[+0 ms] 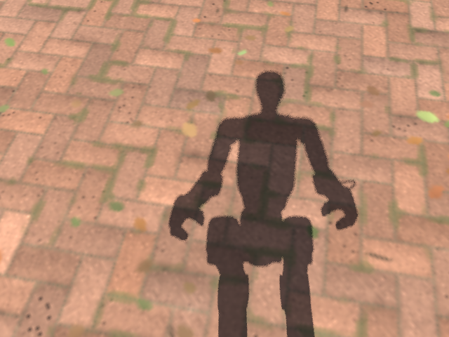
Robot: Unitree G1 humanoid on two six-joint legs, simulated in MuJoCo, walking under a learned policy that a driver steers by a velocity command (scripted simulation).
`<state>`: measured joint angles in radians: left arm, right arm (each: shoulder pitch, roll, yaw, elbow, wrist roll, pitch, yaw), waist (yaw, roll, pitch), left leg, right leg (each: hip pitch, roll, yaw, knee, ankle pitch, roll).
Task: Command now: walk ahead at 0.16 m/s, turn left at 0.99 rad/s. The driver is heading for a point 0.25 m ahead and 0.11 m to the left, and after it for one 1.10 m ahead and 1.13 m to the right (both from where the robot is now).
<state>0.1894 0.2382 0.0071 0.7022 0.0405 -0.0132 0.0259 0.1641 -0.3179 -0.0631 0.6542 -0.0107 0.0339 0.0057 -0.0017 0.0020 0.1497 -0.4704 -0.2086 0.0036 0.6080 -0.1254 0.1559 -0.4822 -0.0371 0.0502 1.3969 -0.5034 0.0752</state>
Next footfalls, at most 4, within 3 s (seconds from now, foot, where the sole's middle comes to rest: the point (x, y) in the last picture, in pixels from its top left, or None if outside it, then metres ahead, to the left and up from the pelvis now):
0.32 right None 0.20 -0.16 -0.75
0.74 left None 0.06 0.00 -0.75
1.12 right None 0.33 -0.06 -0.75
1.60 left None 0.33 0.12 -0.75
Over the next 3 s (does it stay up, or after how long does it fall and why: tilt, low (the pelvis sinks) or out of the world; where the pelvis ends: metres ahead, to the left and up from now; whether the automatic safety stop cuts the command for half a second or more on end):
stays up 0.29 -0.02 0.02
